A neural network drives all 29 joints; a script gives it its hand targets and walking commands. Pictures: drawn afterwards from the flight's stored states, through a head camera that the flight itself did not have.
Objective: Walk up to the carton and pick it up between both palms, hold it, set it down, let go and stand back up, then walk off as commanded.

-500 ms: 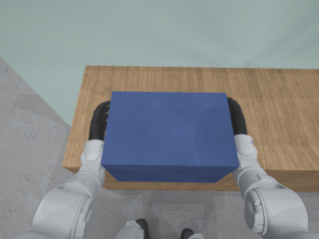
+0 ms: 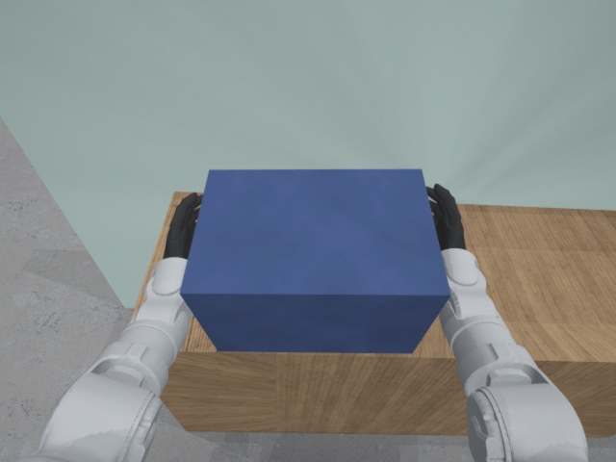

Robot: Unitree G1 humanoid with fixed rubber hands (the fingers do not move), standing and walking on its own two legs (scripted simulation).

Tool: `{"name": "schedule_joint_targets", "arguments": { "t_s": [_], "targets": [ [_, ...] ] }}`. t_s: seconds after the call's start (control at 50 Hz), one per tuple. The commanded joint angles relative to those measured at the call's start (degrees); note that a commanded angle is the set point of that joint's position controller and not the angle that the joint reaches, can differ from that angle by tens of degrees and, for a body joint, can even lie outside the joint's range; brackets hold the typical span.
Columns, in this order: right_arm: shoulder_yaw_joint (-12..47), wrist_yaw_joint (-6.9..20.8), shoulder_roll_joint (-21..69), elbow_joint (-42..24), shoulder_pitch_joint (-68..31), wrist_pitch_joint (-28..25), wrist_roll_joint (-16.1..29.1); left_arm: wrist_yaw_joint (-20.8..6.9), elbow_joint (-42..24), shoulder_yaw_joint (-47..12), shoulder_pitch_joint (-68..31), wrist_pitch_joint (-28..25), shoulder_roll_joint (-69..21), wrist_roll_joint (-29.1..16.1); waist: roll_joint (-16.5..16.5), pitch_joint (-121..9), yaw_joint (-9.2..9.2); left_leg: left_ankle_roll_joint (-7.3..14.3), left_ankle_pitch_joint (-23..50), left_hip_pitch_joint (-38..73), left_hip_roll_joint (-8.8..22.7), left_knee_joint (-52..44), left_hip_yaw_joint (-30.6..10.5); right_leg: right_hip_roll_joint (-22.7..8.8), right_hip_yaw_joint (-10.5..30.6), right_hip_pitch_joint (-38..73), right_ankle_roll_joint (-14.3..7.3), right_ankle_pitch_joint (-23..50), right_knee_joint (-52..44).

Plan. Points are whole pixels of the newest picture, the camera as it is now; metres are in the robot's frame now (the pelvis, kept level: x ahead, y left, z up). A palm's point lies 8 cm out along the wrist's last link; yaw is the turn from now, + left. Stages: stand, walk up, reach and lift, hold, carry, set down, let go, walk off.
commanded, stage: reach and lift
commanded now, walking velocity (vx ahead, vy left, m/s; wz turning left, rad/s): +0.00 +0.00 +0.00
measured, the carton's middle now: (314, 265) +0.38 -0.01 +0.06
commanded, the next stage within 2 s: hold in 1.84 s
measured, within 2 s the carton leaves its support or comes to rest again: neither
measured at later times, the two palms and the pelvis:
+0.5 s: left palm (160, 239) +0.38 +0.19 +0.10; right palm (447, 230) +0.40 -0.18 +0.12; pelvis +0.02 -0.01 +0.03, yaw +2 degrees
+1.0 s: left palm (164, 225) +0.36 +0.17 +0.15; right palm (482, 226) +0.37 -0.20 +0.16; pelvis +0.03 -0.01 +0.03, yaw +0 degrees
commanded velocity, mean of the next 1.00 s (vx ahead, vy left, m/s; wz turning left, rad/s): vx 0.00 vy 0.00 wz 0.00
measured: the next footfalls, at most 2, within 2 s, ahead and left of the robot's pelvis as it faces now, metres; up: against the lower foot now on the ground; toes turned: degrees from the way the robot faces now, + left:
none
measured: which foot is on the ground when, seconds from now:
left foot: down 0.00-1.00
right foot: down 0.00-1.00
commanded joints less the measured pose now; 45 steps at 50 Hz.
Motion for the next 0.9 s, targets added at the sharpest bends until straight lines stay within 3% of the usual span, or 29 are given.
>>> {"name": "schedule_joint_targets", "arguments": {
  "t_s": [0.0, 0.02, 0.04, 0.06, 0.1, 0.14, 0.18, 0.2, 0.24, 0.34, 0.36, 0.38, 0.4, 0.44, 0.48, 0.5, 0.52, 0.56, 0.58, 0.62, 0.64, 0.66, 0.68, 0.7, 0.74, 0.78, 0.82, 0.84, 0.88],
  "targets": [
    [19.2, 11.0, 43.4, -14.4, -38.3, 1.4, -2.5, -9.1, -22.6, -11.7, -52.4, -0.9, -42.7, 9.5, 1.7, -29.8, 0.68, -4.0, 12.2, 33.5, -2.6, -9.8, -3.8, 3.0, 2.9, 11.9, 0.4, 9.0, -9.8],
    [18.6, 11.1, 43.6, -13.1, -37.5, 1.9, -2.5, -9.4, -24.5, -10.4, -53.6, -0.4, -42.6, 9.9, 2.3, -29.5, 0.94, -3.8, 13.7, 34.1, -2.4, -10.2, -3.7, 2.9, 2.7, 13.2, 0.5, 10.6, -10.3],
    [18.5, 11.3, 42.9, -13.0, -36.9, 3.1, -1.5, -9.5, -21.9, -8.3, -48.3, 1.2, -42.1, 11.5, 1.0, -26.3, 1.87, -3.3, 12.4, 34.3, -2.8, -11.8, -3.3, 2.6, 3.0, 13.9, 0.6, 9.1, -12.2],
    [17.2, 11.0, 42.2, -12.6, -37.4, 3.7, -1.7, -10.3, -19.0, -6.3, -47.5, 2.5, -42.0, 12.3, -0.6, -23.7, 1.44, -2.8, 10.2, 33.8, -2.8, -13.1, -3.3, 2.4, 3.1, 15.9, 0.5, 8.6, -13.1],
    [17.5, 11.3, 42.8, -12.8, -37.0, 4.6, -1.6, -11.5, -18.6, -1.2, -43.8, 3.8, -39.9, 15.1, -2.7, -20.6, 4.21, -1.6, 10.5, 33.3, -3.2, -15.0, -1.7, 1.7, 3.4, 20.7, 1.2, 9.7, -14.1],
    [15.3, 11.2, 42.6, -11.4, -37.5, 4.9, -2.6, -12.2, -18.9, -0.4, -46.2, 4.5, -38.9, 15.8, -3.0, -18.8, 3.29, -1.4, 8.8, 33.6, -3.6, -17.1, -1.5, 1.3, 3.5, 21.5, 1.4, 9.0, -15.9],
    [16.0, 11.3, 43.3, -11.9, -37.1, 4.9, -2.1, -12.4, -18.9, -0.2, -43.3, 6.0, -39.3, 16.6, -3.1, -17.2, 4.02, -1.3, 9.9, 35.4, -3.2, -17.8, -0.8, 1.4, 3.3, 22.9, 1.3, 9.6, -16.7],
    [15.9, 11.5, 43.9, -11.4, -37.0, 5.1, -1.9, -12.4, -21.0, -1.0, -45.6, 5.9, -39.7, 16.1, -2.1, -17.6, 3.4, -1.7, 8.6, 36.6, -3.6, -18.2, -0.5, 1.5, 3.2, 22.7, 1.1, 6.7, -17.4],
    [18.4, 11.4, 45.6, -17.5, -37.1, 5.1, -0.9, -12.2, -28.5, -5.0, -47.9, 6.1, -41.4, 12.5, -1.3, -23.5, 3.02, -2.1, 10.5, 38.2, -3.7, -18.4, -0.2, 1.9, 3.3, 23.4, 1.0, 9.4, -17.6],
    [23.5, 10.1, 45.8, -27.9, -36.7, 7.3, 0.3, -11.4, -36.6, -8.8, -47.4, 8.4, -40.5, 9.7, -4.4, -28.9, 0.79, -2.0, 14.4, 39.5, -4.6, -17.1, -1.5, 2.2, 3.0, 24.2, 1.9, 15.5, -17.4],
    [25.5, 9.5, 45.9, -30.4, -34.1, 8.3, 1.5, -10.9, -42.0, -10.1, -45.1, 9.8, -40.9, 9.9, -3.2, -30.5, 0.85, -2.1, 17.0, 40.9, -4.8, -16.6, -1.5, 2.3, 3.3, 25.8, 1.7, 18.0, -17.2],
    [25.2, 9.0, 44.4, -31.2, -30.9, 9.3, 1.9, -10.7, -45.4, -11.3, -44.0, 11.1, -40.6, 9.7, -1.3, -30.1, -0.83, -3.1, 19.3, 43.5, -4.7, -16.7, -2.1, 2.6, 3.3, 26.5, 1.4, 20.9, -17.3],
    [25.7, 8.4, 44.6, -35.2, -33.3, 9.9, 2.0, -11.1, -45.8, -10.9, -44.2, 12.5, -40.0, 9.8, -2.7, -30.2, -0.21, -2.4, 18.6, 42.3, -4.9, -16.6, -2.4, 2.6, 3.5, 26.2, 1.6, 20.5, -17.3],
    [28.2, 7.8, 43.7, -40.7, -31.4, 11.8, 3.7, -10.7, -53.6, -13.8, -42.6, 15.0, -40.9, 8.7, -2.0, -34.3, -0.59, -3.6, 23.5, 45.2, -4.9, -15.7, -3.0, 3.3, 3.5, 27.5, 1.4, 24.5, -17.0],
    [26.4, 6.9, 40.2, -41.7, -28.7, 13.8, 3.2, -10.9, -56.6, -15.0, -40.5, 18.7, -40.4, 9.0, 0.4, -31.7, -3.09, -4.5, 23.7, 46.1, -4.4, -15.8, -3.6, 3.2, 3.6, 27.1, 1.1, 25.0, -17.6],
    [25.6, 6.3, 39.3, -42.4, -28.9, 15.0, 2.5, -11.4, -54.9, -13.9, -38.3, 20.6, -39.0, 9.9, -1.1, -27.9, -3.14, -4.0, 22.2, 44.4, -4.6, -16.5, -3.7, 2.9, 3.9, 28.6, 1.2, 24.8, -18.0],
    [27.2, 6.0, 39.0, -44.5, -28.5, 15.8, 3.8, -11.6, -58.9, -14.0, -37.6, 22.3, -39.5, 10.1, -0.9, -28.3, -2.22, -4.1, 25.2, 45.9, -4.3, -16.4, -4.0, 3.3, 4.1, 29.9, 1.1, 27.3, -17.7],
    [27.6, 5.8, 38.4, -47.6, -28.7, 17.1, 4.8, -11.7, -63.9, -13.8, -36.9, 25.0, -39.7, 10.6, -0.7, -29.7, -2.53, -4.8, 28.4, 47.9, -4.2, -16.1, -4.1, 3.7, 4.0, 31.9, 1.2, 30.2, -17.4],
    [28.2, 5.8, 37.8, -47.4, -29.6, 18.0, 4.7, -11.5, -62.1, -12.4, -34.9, 26.5, -38.2, 12.3, -1.2, -28.2, -1.41, -4.4, 27.7, 47.0, -4.4, -16.5, -4.1, 3.7, 3.8, 31.7, 1.2, 29.4, -17.8],
    [27.3, 5.2, 36.1, -48.9, -27.3, 19.0, 5.4, -12.2, -62.4, -11.9, -29.3, 30.0, -39.3, 13.7, -1.0, -25.0, -2.44, -4.7, 31.5, 48.3, -4.4, -16.4, -3.9, 4.0, 4.2, 34.9, 1.3, 35.8, -17.7],
    [27.0, 5.1, 35.8, -49.1, -27.2, 19.8, 5.6, -12.9, -61.7, -10.1, -26.1, 32.0, -39.8, 15.7, -0.8, -23.7, -1.52, -4.5, 32.7, 49.6, -4.3, -16.7, -3.8, 4.0, 4.4, 36.1, 1.3, 36.4, -18.0],
    [25.8, 4.9, 35.2, -47.5, -23.2, 20.7, 4.9, -13.7, -61.5, -9.1, -24.3, 33.5, -37.7, 16.8, -1.8, -20.1, -2.65, -4.4, 32.3, 48.3, -4.5, -17.0, -3.7, 3.8, 4.6, 38.2, 1.4, 37.2, -18.3],
    [25.5, 5.1, 34.8, -46.1, -22.5, 21.3, 5.4, -14.1, -61.5, -8.1, -22.1, 35.2, -38.4, 18.4, -1.1, -16.1, -1.76, -4.5, 31.0, 47.9, -4.6, -17.8, -3.4, 3.7, 4.2, 38.1, 1.3, 36.4, -18.4],
    [26.7, 5.1, 35.6, -49.7, -23.1, 21.3, 6.3, -14.3, -65.7, -8.6, -22.4, 35.7, -37.7, 17.5, -2.0, -18.1, -1.69, -4.0, 31.3, 47.4, -4.9, -17.9, -3.3, 3.7, 4.2, 39.7, 1.5, 38.5, -18.2],
    [25.1, 5.5, 34.8, -46.8, -22.0, 22.3, 6.0, -15.1, -62.2, -6.8, -20.4, 37.6, -37.4, 19.3, -2.2, -13.9, -1.94, -3.4, 27.9, 46.6, -4.9, -19.1, -2.9, 3.2, 4.4, 38.8, 1.6, 36.5, -18.8],
    [26.7, 5.7, 35.3, -51.3, -23.0, 21.9, 6.9, -15.1, -67.6, -6.2, -20.6, 38.3, -36.2, 20.1, -1.1, -15.1, 0.3, -3.2, 29.7, 48.3, -5.3, -18.6, -2.2, 3.3, 3.7, 39.6, 1.9, 37.6, -18.3],
    [26.6, 5.9, 34.5, -51.4, -22.2, 22.6, 7.1, -15.0, -67.6, -7.1, -19.4, 39.7, -36.8, 20.3, -0.7, -13.4, -0.63, -3.6, 30.0, 48.3, -5.4, -18.8, -2.3, 3.4, 3.8, 38.3, 1.8, 37.8, -18.4],
    [26.1, 6.1, 34.6, -50.7, -23.0, 22.7, 5.9, -15.2, -65.7, -6.2, -19.7, 40.0, -36.1, 21.3, -1.1, -11.6, -0.13, -2.8, 27.1, 47.3, -5.6, -19.4, -1.8, 3.0, 3.8, 38.5, 2.0, 35.8, -19.2],
    [25.7, 6.6, 34.5, -51.5, -22.6, 22.1, 6.4, -15.3, -68.4, -7.2, -19.5, 40.7, -36.5, 21.5, 0.3, -11.5, 0.1, -3.1, 26.5, 48.8, -5.5, -19.8, -1.3, 3.4, 2.9, 37.0, 1.5, 32.7, -19.0]
  ]
}}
